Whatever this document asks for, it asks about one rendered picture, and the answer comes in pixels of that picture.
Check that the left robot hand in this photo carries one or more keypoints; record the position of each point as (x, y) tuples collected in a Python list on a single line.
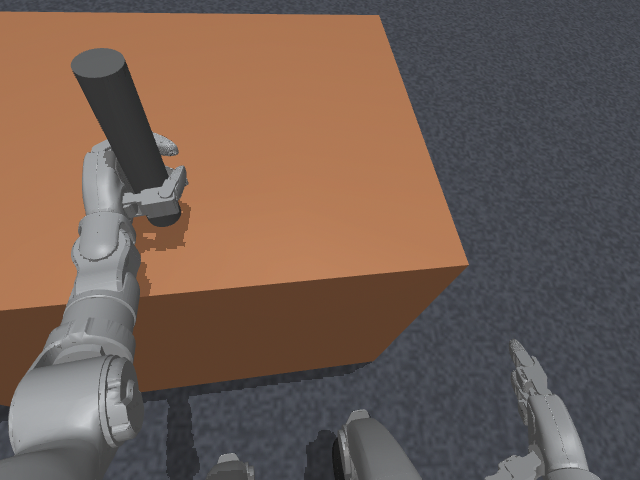
[(105, 187)]

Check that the can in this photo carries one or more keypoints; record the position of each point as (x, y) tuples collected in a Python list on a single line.
[(106, 82)]

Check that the left robot arm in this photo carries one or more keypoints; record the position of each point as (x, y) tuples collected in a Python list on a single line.
[(80, 400)]

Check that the right robot hand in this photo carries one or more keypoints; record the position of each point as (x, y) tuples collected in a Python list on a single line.
[(554, 442)]

